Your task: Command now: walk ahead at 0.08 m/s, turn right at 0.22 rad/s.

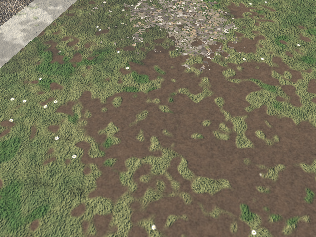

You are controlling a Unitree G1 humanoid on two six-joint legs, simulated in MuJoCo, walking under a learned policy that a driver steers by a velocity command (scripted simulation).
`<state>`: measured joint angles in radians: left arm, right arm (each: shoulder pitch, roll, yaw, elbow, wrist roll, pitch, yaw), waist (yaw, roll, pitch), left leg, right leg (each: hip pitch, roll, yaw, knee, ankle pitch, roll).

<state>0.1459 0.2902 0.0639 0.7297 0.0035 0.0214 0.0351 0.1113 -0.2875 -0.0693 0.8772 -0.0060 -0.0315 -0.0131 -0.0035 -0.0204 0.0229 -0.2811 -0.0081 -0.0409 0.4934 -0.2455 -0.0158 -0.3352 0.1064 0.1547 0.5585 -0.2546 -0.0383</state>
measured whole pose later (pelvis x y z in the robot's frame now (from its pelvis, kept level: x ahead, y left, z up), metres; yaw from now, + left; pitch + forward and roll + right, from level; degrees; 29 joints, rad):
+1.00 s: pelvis +0.39 +0.00 +0.01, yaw -1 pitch +1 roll +1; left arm 0.28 0.29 0.05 0.80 -0.02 -0.08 0.01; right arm 0.21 -0.28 -0.05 0.81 0.00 -0.09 0.04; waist -0.01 -0.03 0.04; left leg -0.30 -0.06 0.06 0.42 -0.14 0.08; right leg -0.48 -0.08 0.04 1.16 -0.33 -0.03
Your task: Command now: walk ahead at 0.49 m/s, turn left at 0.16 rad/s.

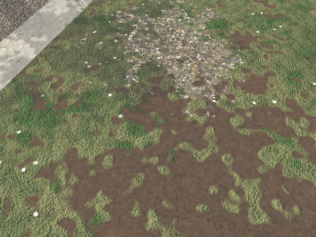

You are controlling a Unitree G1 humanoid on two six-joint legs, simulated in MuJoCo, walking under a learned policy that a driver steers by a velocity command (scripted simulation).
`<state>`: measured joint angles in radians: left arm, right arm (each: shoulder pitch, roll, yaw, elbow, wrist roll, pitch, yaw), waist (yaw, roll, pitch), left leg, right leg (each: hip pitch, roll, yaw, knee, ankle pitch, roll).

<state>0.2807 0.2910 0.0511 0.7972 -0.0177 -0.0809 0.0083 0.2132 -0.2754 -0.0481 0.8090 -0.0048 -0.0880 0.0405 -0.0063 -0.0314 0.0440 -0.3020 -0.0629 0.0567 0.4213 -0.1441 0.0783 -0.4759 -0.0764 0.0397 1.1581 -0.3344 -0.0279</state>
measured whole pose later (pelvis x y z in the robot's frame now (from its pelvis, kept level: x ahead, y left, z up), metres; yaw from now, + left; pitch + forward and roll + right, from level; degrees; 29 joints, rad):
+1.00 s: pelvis +0.30 +0.00 +0.00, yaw +32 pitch +3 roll -2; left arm 0.07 0.33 0.08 0.75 0.00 0.00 0.02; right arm 0.17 -0.32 -0.07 0.58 0.00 0.03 -0.01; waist 0.00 -0.03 0.07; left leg -0.35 -0.04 -0.06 0.47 -0.16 0.05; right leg -0.53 -0.02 0.03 1.04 -0.41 0.08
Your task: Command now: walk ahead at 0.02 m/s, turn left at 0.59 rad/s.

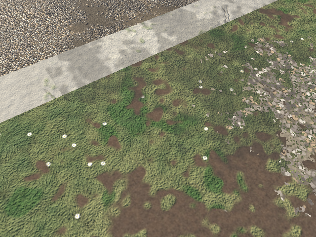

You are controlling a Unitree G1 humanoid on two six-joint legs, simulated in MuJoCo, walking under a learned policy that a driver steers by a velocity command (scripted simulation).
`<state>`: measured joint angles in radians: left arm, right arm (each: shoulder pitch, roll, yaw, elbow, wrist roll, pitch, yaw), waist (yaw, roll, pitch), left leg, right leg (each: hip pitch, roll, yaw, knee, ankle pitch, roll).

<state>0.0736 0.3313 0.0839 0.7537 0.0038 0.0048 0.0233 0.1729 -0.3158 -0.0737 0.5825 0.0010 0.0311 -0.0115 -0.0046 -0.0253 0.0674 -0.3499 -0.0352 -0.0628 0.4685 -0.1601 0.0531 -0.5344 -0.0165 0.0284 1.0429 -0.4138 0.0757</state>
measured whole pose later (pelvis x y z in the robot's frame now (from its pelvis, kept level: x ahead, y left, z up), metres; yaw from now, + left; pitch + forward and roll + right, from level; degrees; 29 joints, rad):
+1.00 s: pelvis +0.20 +0.15 +0.01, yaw +35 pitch +2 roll -1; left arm 0.07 0.32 0.05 0.68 0.01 -0.09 -0.02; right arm 0.39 -0.28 -0.05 0.69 0.02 -0.05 -0.01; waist -0.06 -0.04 0.03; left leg -0.11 -0.08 -0.11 0.32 -0.24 0.08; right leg -0.68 -0.07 0.06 0.76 -0.02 0.05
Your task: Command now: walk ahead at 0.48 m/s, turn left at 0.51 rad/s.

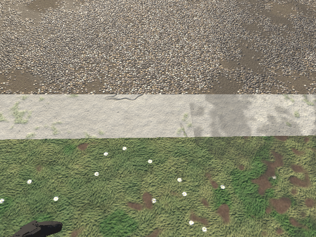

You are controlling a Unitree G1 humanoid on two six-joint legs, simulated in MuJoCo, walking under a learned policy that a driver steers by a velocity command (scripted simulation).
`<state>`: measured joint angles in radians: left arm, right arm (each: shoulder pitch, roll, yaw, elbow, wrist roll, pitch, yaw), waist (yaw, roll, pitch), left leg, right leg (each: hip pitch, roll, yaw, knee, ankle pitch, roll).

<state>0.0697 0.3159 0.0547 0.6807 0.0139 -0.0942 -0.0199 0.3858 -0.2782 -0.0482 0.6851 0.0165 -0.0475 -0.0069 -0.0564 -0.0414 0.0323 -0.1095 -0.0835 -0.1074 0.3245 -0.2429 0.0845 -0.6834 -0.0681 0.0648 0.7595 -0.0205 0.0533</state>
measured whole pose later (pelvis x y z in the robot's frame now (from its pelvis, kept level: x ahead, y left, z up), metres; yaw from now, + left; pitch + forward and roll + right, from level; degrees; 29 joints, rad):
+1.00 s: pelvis +0.30 +0.00 -0.01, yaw +6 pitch -1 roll +0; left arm 0.15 0.27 0.01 0.92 0.00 0.00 0.00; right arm 0.17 -0.24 -0.04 0.80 -0.01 0.01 -0.03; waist 0.02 0.00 0.04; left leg -0.23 -0.01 -0.05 0.53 -0.28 -0.01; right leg -0.16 -0.01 -0.02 0.51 -0.33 0.01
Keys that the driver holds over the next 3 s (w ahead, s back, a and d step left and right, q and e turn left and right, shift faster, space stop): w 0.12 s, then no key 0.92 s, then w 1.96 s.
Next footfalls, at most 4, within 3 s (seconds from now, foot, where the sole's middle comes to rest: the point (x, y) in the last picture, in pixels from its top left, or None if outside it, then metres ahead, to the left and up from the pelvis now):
0.20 right None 0.32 -0.12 -0.78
0.56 left None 0.33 0.13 -0.78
1.74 right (161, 179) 0.72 -0.07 -0.78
2.30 left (108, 134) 0.97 0.18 -0.78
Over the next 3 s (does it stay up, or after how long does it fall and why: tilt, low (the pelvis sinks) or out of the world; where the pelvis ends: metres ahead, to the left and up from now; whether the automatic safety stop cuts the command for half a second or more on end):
stays up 1.01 0.04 -0.02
